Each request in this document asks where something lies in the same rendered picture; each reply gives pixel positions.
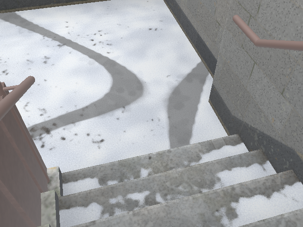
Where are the stairs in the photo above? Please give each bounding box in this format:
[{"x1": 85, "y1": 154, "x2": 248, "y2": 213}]
[{"x1": 58, "y1": 134, "x2": 303, "y2": 227}]

